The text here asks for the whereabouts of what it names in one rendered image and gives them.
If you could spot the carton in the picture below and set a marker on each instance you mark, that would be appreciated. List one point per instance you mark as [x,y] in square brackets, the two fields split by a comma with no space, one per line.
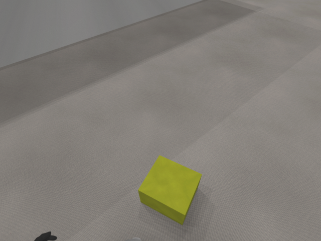
[169,188]

